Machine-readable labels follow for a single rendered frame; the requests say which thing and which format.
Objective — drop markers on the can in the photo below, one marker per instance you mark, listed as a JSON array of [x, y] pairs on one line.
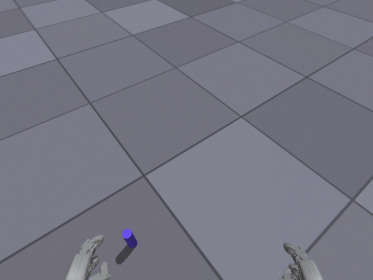
[[129, 238]]

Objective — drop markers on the right robot hand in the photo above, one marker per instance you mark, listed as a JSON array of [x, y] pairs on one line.
[[306, 269]]

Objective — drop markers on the left robot hand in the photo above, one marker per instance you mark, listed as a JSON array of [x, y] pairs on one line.
[[82, 264]]

